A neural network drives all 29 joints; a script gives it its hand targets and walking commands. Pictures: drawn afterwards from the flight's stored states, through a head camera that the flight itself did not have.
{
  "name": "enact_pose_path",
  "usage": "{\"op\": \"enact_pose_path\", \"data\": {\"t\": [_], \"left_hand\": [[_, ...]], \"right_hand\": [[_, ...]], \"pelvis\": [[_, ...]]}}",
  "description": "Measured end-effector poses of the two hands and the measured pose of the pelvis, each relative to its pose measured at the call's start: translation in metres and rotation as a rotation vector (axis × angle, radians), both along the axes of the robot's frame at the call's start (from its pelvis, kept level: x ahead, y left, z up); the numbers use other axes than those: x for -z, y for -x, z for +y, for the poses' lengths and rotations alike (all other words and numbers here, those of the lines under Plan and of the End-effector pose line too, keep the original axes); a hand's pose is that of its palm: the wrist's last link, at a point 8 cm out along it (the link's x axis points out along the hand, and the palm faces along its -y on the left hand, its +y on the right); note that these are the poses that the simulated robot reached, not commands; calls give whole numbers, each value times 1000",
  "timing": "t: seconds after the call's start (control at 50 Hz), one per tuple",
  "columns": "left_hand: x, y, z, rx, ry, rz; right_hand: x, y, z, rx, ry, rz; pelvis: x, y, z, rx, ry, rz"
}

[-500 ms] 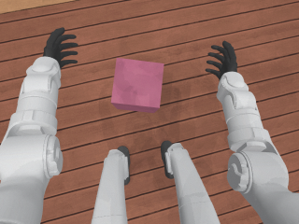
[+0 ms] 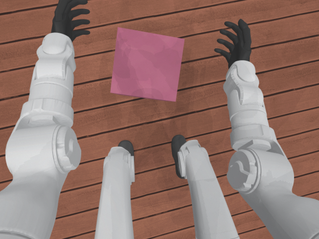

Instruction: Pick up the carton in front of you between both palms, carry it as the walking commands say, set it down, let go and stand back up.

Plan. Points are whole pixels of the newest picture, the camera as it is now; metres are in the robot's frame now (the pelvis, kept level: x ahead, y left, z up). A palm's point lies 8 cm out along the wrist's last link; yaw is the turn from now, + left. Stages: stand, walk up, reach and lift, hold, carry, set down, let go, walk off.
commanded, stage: reach and lift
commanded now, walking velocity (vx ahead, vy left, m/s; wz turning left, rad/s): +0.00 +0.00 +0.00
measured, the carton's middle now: (146, 71) +0.49 +0.01 -0.46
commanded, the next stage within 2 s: none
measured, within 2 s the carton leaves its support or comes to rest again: leaves its support in 1.38 s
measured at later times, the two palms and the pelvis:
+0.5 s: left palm (91, 60) +0.51 +0.18 -0.36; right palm (204, 73) +0.46 -0.18 -0.36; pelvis -0.06 -0.01 -0.19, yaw -2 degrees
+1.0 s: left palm (96, 63) +0.51 +0.17 -0.39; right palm (198, 73) +0.47 -0.17 -0.38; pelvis -0.05 -0.01 -0.22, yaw -2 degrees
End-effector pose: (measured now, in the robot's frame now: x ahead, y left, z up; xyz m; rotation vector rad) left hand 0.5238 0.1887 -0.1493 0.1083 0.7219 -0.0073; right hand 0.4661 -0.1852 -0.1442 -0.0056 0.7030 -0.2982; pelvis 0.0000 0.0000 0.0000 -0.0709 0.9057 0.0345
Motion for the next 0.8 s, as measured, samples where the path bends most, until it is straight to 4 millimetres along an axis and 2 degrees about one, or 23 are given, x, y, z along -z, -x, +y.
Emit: {"op": "enact_pose_path", "data": {"t": [0.16,0.3,0.42,0.56,0.6,0.68,0.8], "left_hand": [[96,12,5,-25,-23,-15],[148,11,4,-22,-21,-36],[183,9,-2,-23,-10,-8],[233,11,-5,-21,-8,25],[244,11,-5,-22,-12,25],[256,11,-7,-22,-9,14],[252,10,-6,-24,-3,-18]], "right_hand": [[93,5,-3,-22,-3,6],[147,5,-4,-20,-10,-2],[186,5,0,-22,-22,25],[234,4,5,-39,-25,63],[244,3,5,-45,-21,71],[248,-5,1,-47,-12,53],[247,-11,10,-73,-15,36]], "pelvis": [[78,18,-8,14,2,1],[139,41,-12,20,4,-80],[173,54,-11,23,4,-155],[200,58,-9,26,5,-215],[205,57,-8,28,3,-242],[213,52,-7,31,2,-262],[219,46,-7,37,2,-253]]}}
